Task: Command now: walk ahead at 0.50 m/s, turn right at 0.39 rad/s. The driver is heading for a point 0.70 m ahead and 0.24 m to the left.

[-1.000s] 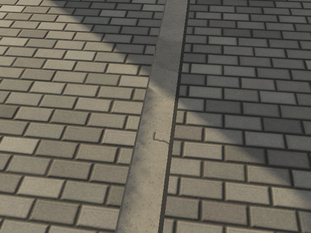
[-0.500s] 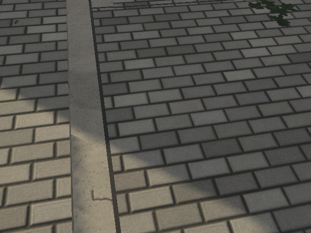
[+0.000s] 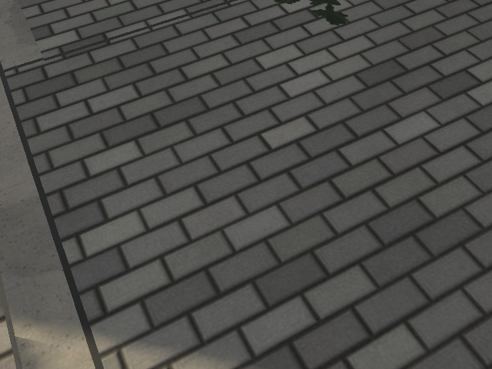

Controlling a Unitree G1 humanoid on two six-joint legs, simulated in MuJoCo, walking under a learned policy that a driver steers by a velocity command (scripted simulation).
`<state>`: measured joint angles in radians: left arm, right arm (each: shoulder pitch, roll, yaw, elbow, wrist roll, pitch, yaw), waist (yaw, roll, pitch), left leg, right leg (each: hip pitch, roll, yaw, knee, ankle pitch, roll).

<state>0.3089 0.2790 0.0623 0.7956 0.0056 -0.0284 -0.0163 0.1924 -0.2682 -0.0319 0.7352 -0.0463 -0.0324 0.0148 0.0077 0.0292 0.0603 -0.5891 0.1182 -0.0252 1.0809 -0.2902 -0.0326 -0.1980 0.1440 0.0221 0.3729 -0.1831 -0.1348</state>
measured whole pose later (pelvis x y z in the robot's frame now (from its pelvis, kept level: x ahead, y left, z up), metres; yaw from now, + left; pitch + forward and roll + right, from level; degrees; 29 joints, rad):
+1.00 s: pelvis +0.56 +0.08 +0.00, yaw +26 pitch +1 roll +0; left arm 0.18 0.26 0.02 0.74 0.03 -0.07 0.01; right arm 0.31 -0.32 -0.07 0.81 -0.03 -0.02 0.01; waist -0.03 0.04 0.04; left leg -0.39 -0.07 -0.06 1.10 -0.40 0.05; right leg -0.29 0.01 -0.05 0.46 -0.18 -0.03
